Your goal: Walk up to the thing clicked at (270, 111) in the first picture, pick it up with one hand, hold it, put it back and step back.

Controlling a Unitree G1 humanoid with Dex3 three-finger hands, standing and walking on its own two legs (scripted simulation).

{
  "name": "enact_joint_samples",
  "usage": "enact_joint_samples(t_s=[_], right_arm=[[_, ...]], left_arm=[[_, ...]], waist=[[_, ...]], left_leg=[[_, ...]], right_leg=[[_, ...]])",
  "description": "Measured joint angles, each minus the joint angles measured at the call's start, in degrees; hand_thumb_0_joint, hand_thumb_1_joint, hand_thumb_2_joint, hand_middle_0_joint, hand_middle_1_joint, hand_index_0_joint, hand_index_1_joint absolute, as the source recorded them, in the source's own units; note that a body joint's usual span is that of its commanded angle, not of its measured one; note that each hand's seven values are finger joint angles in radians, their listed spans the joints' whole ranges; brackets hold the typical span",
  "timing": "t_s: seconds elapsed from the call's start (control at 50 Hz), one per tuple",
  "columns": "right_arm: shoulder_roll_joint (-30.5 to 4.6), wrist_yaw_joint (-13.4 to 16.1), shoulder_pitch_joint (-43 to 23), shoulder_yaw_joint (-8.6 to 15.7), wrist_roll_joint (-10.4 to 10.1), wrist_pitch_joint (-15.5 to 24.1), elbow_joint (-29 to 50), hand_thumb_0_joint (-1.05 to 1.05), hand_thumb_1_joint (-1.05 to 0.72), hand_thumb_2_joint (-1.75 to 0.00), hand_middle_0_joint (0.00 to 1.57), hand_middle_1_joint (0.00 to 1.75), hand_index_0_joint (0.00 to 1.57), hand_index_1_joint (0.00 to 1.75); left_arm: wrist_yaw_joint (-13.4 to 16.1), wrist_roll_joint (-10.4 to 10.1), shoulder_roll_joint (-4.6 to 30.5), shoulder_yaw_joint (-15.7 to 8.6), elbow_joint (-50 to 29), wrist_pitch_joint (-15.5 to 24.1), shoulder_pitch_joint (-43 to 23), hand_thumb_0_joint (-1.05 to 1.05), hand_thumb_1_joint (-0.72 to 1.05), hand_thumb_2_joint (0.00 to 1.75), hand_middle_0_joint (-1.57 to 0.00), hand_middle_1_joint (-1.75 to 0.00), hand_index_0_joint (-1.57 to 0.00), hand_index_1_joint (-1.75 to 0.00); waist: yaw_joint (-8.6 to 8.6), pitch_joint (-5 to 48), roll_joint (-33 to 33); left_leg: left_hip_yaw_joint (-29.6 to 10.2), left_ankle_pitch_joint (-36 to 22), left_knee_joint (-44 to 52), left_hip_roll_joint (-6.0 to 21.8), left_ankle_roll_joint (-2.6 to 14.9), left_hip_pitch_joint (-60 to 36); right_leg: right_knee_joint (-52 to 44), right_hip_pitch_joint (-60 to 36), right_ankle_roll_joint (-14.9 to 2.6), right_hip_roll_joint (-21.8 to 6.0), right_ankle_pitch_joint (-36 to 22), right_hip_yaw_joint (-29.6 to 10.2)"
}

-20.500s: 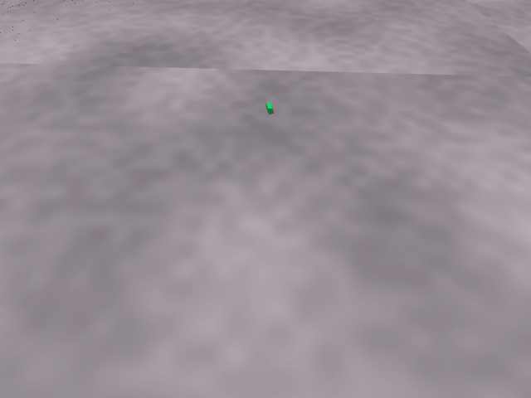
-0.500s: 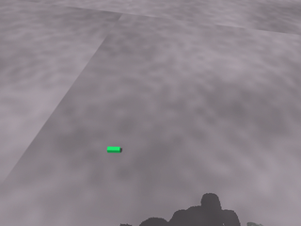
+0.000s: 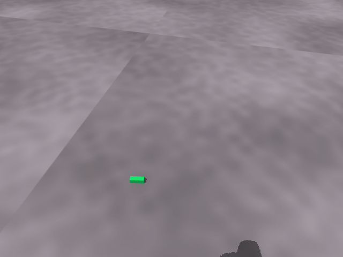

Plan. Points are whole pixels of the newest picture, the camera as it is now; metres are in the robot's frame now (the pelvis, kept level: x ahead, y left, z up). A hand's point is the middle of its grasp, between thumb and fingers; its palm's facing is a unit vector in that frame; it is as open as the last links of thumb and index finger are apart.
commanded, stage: walk up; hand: left
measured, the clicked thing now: (137, 179) +0.77 +0.22 -0.75
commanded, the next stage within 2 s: stand in 0.48 s
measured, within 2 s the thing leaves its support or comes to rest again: neither
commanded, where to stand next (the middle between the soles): +0.38 -0.02 m, yaw -1 degrees
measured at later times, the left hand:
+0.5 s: hand out of the picture +0.10 +0.28 -0.15, palm faces +0.04 -0.93 -0.37, open 7.4 cm
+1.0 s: hand out of the picture +0.08 +0.24 -0.14, palm faces -0.02 -0.94 -0.34, open 7.4 cm
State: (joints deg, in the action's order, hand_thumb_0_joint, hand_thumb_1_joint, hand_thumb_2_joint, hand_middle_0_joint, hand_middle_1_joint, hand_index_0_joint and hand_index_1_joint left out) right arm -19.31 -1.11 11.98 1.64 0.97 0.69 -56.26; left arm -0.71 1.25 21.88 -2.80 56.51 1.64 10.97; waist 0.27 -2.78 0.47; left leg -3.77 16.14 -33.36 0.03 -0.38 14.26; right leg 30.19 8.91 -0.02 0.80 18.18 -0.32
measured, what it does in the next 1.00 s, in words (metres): stands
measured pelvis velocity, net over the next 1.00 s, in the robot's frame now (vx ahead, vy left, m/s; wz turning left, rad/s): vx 0.00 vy -0.01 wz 0.01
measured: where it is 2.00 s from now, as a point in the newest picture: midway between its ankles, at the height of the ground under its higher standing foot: outside the picture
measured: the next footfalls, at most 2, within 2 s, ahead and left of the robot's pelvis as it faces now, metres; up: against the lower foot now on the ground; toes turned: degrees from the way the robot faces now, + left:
none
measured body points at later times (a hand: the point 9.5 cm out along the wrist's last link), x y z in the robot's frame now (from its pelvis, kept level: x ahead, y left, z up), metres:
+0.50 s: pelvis +0.02 +0.01 +0.00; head +0.04 +0.01 +0.45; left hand +0.09 +0.32 -0.13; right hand +0.13 -0.29 -0.12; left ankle +0.02 +0.12 -0.73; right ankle -0.02 -0.13 -0.73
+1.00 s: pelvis +0.00 -0.01 +0.02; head +0.01 -0.02 +0.46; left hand +0.09 +0.29 -0.11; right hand +0.08 -0.31 -0.12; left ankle +0.02 +0.12 -0.73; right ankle -0.02 -0.13 -0.73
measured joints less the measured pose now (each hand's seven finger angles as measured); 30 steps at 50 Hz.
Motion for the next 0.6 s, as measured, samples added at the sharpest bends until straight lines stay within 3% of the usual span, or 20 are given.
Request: enact_joint_samples(t_s=[0.12,0.32,0.48,0.6], right_arm=[[-0.76,0.13,-1.16,0.34,0.14,0.86,-0.97,0.01,-0.91,-0.90,0.21,0.30,0.20,0.30],[-0.77,0.66,-4.37,0.29,-0.41,0.66,-1.45,0.01,-0.91,-0.90,0.21,0.30,0.20,0.30],[-0.72,0.46,-5.45,0.48,-0.09,0.81,-1.92,0.01,-0.91,-0.90,0.20,0.30,0.20,0.30],[-0.19,1.03,-7.60,-0.58,-0.65,0.41,-3.63,0.01,-0.91,-0.90,0.21,0.30,0.20,0.30]], left_arm=[[-0.03,-0.14,-0.71,0.59,1.02,-0.26,-1.28,0.01,0.90,0.90,-0.20,-0.30,-0.21,-0.30],[0.42,-0.59,-0.59,0.86,1.82,0.21,-3.68,0.00,0.90,0.90,-0.20,-0.30,-0.21,-0.30],[0.60,-0.44,-0.12,0.75,2.96,-0.86,-3.39,0.01,0.90,0.90,-0.20,-0.30,-0.21,-0.30],[0.68,-1.08,-0.67,1.55,5.33,-1.39,-4.72,0.01,0.90,0.90,-0.20,-0.30,-0.20,-0.30]], waist=[[0.09,0.30,-0.42],[0.53,-1.40,-0.12],[1.14,-1.57,-1.23],[0.93,-2.87,-0.56]], left_leg=[[0.30,0.55,0.39,-1.46,0.70,-0.83],[-0.54,0.96,0.14,-0.98,0.46,-0.69],[0.12,1.75,-0.39,-2.32,1.16,-0.99],[0.08,-0.98,4.35,-1.11,0.34,-3.06]], right_leg=[[1.14,-0.28,0.67,-1.50,1.73,-0.16],[-0.32,-1.13,0.46,-0.94,1.48,0.66],[2.83,-0.23,0.69,-2.32,3.53,0.12],[-3.19,-2.67,0.84,-1.29,-0.01,-0.04]])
